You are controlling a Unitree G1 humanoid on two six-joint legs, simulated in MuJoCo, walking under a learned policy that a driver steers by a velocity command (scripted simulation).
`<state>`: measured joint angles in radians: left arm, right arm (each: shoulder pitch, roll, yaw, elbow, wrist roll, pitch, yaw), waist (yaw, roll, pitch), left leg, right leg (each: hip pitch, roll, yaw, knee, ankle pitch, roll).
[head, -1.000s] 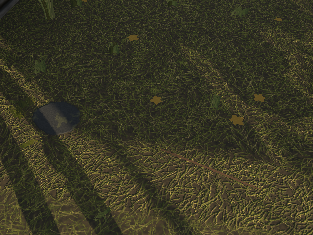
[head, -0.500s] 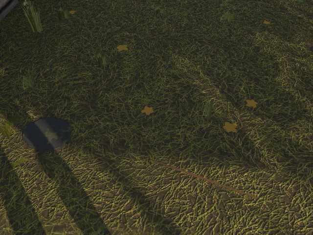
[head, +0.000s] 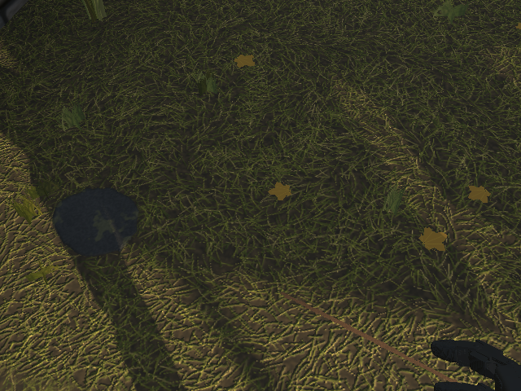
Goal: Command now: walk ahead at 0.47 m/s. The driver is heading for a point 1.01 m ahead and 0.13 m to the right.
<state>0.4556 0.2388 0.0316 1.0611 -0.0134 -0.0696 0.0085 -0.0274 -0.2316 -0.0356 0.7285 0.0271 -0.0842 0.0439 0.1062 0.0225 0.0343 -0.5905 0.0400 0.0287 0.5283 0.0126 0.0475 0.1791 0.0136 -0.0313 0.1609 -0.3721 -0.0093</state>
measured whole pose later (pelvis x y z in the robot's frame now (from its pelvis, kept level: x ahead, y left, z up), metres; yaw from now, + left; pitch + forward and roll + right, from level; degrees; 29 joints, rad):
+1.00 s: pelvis +0.57 -0.02 +0.02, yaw +0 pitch +2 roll -2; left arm 0.36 0.25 0.05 0.96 -0.01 -0.09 0.00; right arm 0.05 -0.26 -0.04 0.87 0.01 -0.07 0.01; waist 0.07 0.04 0.01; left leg -0.65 0.11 -0.03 0.61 0.08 0.01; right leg 0.01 0.07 -0.06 0.18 -0.22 -0.05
